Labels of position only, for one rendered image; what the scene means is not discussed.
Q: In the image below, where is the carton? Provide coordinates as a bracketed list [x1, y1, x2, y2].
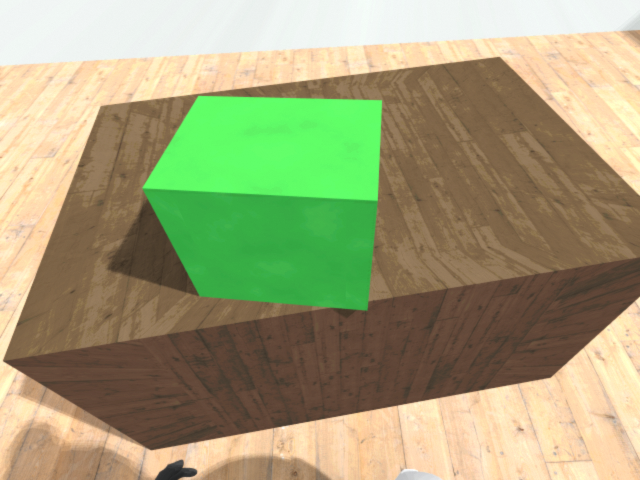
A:
[142, 96, 382, 311]

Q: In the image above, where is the right robot shin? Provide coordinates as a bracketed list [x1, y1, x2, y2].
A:
[396, 469, 417, 479]

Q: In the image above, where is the pedestal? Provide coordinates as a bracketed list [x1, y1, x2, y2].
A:
[3, 57, 640, 450]

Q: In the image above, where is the robot left hand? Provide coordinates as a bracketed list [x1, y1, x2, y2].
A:
[155, 460, 197, 480]

